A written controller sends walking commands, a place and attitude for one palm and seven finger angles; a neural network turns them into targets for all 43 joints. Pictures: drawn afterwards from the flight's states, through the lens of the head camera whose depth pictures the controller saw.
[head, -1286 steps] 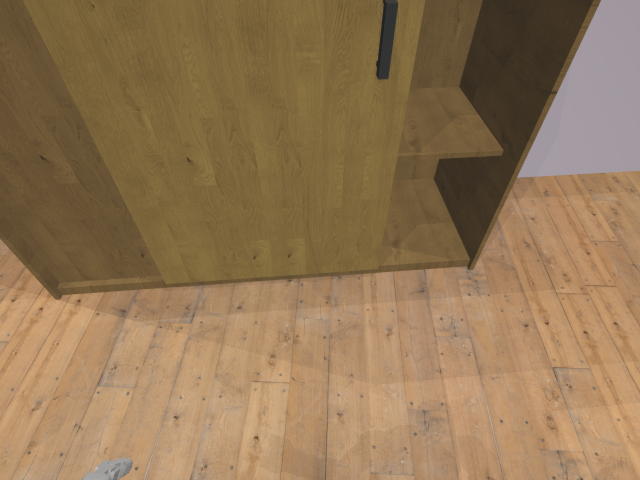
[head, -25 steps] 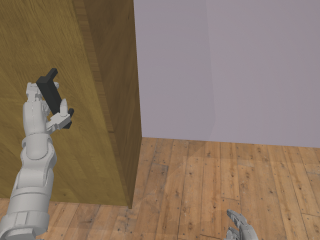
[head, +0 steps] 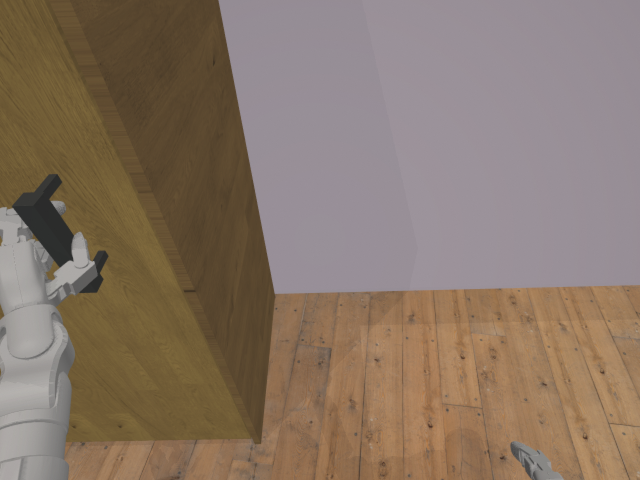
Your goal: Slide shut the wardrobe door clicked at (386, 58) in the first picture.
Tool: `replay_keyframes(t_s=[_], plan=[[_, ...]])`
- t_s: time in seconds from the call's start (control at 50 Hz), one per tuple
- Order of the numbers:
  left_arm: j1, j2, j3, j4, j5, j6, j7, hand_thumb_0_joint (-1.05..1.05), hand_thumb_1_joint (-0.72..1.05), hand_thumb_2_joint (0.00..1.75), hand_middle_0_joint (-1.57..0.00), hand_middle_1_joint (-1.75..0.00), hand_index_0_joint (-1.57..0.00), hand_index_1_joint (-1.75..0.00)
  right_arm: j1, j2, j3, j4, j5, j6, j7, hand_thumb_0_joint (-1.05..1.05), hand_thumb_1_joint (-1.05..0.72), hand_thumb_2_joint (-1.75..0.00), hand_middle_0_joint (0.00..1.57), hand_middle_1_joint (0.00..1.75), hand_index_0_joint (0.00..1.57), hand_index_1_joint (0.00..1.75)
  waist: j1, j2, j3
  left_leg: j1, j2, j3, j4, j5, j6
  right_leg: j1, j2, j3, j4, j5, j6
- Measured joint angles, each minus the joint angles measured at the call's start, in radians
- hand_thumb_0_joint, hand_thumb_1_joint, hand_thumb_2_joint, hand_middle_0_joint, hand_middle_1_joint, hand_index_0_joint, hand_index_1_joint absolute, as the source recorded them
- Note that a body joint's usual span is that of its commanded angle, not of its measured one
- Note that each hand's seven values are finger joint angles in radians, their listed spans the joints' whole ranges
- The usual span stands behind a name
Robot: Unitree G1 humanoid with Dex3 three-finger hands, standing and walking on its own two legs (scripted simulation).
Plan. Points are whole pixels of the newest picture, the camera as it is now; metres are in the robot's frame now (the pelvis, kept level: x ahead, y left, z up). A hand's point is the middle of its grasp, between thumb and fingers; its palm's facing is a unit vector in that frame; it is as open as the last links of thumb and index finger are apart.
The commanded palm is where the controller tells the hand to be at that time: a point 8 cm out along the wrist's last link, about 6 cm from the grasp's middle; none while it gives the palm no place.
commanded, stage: loosen the grip on the handle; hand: left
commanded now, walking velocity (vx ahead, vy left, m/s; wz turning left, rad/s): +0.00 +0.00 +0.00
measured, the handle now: (71, 235) +0.37 +0.34 +0.14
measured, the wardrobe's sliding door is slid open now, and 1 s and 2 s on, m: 0.00 0.00 0.00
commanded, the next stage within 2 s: slip the hand off the handle in 0.64 s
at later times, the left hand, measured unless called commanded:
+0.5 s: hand (69, 264) +0.32 +0.32 +0.14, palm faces +0.56 -0.80 -0.22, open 13.6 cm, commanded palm +0.27 +0.35 +0.15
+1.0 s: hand (45, 269) +0.32 +0.36 +0.13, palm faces +0.60 -0.76 -0.23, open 14.5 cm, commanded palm +0.28 +0.39 +0.14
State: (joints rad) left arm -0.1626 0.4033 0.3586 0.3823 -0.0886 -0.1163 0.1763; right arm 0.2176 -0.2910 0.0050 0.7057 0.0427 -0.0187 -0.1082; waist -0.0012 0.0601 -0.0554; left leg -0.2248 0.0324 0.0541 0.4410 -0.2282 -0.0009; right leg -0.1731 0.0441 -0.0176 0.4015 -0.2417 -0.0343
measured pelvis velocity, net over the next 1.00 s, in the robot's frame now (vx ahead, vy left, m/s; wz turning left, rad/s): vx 0.00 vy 0.02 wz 0.03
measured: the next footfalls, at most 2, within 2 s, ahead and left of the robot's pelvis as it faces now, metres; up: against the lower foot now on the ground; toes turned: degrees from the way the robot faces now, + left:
none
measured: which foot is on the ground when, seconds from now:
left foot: down 0.00-1.00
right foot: down 0.00-1.00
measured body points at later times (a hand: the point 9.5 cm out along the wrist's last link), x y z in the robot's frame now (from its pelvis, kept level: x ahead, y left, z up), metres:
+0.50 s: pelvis -0.05 +0.02 -0.01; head -0.04 +0.02 +0.44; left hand +0.29 +0.36 +0.15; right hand +0.09 -0.23 -0.11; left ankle +0.00 +0.12 -0.74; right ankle -0.02 -0.09 -0.74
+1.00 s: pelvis +0.00 +0.02 -0.01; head +0.02 +0.02 +0.44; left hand +0.29 +0.39 +0.14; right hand +0.18 -0.20 -0.10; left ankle +0.00 +0.12 -0.74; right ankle -0.02 -0.09 -0.74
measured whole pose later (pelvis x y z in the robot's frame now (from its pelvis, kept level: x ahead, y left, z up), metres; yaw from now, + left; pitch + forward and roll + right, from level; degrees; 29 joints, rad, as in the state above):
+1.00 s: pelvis +0.00 +0.02 -0.01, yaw +2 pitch +4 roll -1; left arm -0.25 0.40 0.41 0.28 -0.02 0.04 0.14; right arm 0.21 -0.22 0.03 0.67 0.00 -0.10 -0.10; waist 0.05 0.01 -0.06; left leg -0.34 -0.01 0.03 0.57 -0.29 0.03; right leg -0.28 0.00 -0.04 0.55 -0.32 -0.01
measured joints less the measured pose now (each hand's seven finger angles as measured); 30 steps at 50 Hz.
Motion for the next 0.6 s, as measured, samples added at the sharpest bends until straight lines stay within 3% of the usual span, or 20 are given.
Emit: replay_keyframes(t_s=[0.06,0.08,0.1,0.12,0.18,0.24,0.32,0.38,0.48,0.6], plan=[[-0.005,0.001,-0.004,0.008,0.001,-0.001,0.000,-0.10,0.65,0.86,-0.35,-1.28,-0.09,-1.32,0.004,0.008,0.005,-0.002,0.000,0.000,0.000,0.01,-0.91,-0.90,0.20,0.30,0.20,0.30,-0.001,0.000,-0.001,0.002,-0.002,0.003,-0.007,0.006,0.003,0.001,-0.002,0.003,-0.007,0.007,0.003],[-0.035,0.003,0.019,0.015,0.044,0.004,-0.044,-0.11,0.63,0.86,-0.36,-1.28,-0.09,-1.32,0.010,0.016,-0.005,-0.011,-0.008,-0.005,0.009,0.01,-0.91,-0.90,0.20,0.30,0.20,0.30,0.010,-0.004,0.011,-0.005,0.003,0.004,0.001,0.006,0.006,0.000,0.003,0.003,-0.011,0.012,0.005],[-0.099,0.019,0.039,0.037,0.087,0.017,-0.088,-0.11,0.58,0.85,-0.36,-1.29,-0.11,-1.33,0.015,0.027,-0.021,-0.015,-0.043,-0.027,0.023,0.01,-0.91,-0.90,0.20,0.30,0.20,0.30,0.022,-0.014,0.033,-0.018,0.007,0.001,0.016,0.008,0.008,-0.008,0.006,0.000,-0.006,0.018,0.001],[-0.172,0.039,0.041,0.071,0.109,0.030,-0.116,-0.11,0.52,0.83,-0.37,-1.30,-0.14,-1.33,0.016,0.037,-0.030,-0.010,-0.057,-0.052,0.035,0.01,-0.91,-0.90,0.20,0.30,0.20,0.30,0.032,-0.031,0.051,-0.030,0.004,-0.003,0.019,0.016,0.004,-0.026,0.003,-0.005,0.011,0.020,-0.003],[-0.266,0.043,0.087,0.089,0.056,0.065,-0.136,-0.09,0.42,0.78,-0.40,-1.33,-0.25,-1.37,0.006,0.049,-0.025,-0.013,-0.047,-0.080,0.065,0.01,-0.91,-0.90,0.20,0.30,0.21,0.30,0.031,-0.075,0.065,-0.075,-0.007,-0.006,0.014,0.049,-0.002,-0.091,-0.009,-0.013,0.056,0.022,-0.007],[-0.236,0.004,0.091,0.047,0.035,0.071,-0.095,-0.06,0.33,0.70,-0.41,-1.35,-0.30,-1.36,0.006,0.036,-0.027,-0.026,-0.041,-0.092,0.074,0.01,-0.91,-0.90,0.21,0.30,0.21,0.30,0.025,-0.067,0.061,-0.109,-0.007,-0.004,0.043,0.050,0.007,-0.123,-0.011,-0.011,0.082,0.025,-0.003],[-0.238,-0.011,0.051,0.050,0.096,0.097,0.000,-0.03,0.10,0.56,-0.37,-1.30,-0.23,-1.29,0.013,0.020,-0.015,-0.035,-0.035,-0.100,0.060,0.01,-0.91,-0.90,0.20,0.30,0.21,0.30,-0.001,-0.051,0.039,-0.143,-0.022,-0.007,0.082,0.039,0.020,-0.157,-0.026,-0.016,0.128,0.009,0.008],[-0.240,-0.005,0.013,0.068,0.122,0.094,0.036,-0.02,-0.12,0.43,-0.37,-1.30,-0.22,-1.28,0.027,0.024,-0.001,-0.027,-0.029,-0.107,0.041,0.01,-0.91,-0.90,0.20,0.30,0.21,0.30,-0.005,-0.053,0.027,-0.150,-0.033,-0.009,0.097,0.022,0.029,-0.165,-0.037,-0.015,0.146,-0.002,0.016],[-0.259,-0.010,-0.029,0.090,0.118,0.062,0.037,-0.01,-0.37,0.30,-0.37,-1.29,-0.24,-1.26,0.044,0.043,0.022,0.008,-0.029,-0.124,0.019,0.01,-0.91,-0.90,0.20,0.30,0.21,0.30,0.004,-0.070,0.027,-0.151,-0.043,-0.017,0.122,-0.011,0.033,-0.157,-0.045,-0.020,0.158,-0.013,0.021],[-0.221,0.003,-0.029,0.059,0.106,0.058,0.025,-0.01,-0.50,0.23,-0.33,-1.24,-0.27,-1.23,0.049,0.057,0.033,0.017,-0.034,-0.135,0.005,0.01,-0.91,-0.90,0.21,0.30,0.21,0.30,0.009,-0.065,0.035,-0.137,-0.043,-0.016,0.133,-0.010,0.040,-0.137,-0.043,-0.016,0.157,-0.030,0.029]])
